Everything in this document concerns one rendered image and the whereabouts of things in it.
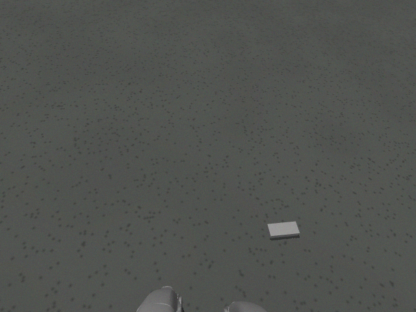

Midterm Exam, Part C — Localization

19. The small box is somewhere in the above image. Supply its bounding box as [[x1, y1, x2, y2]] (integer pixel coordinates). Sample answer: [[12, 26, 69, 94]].
[[266, 222, 300, 239]]

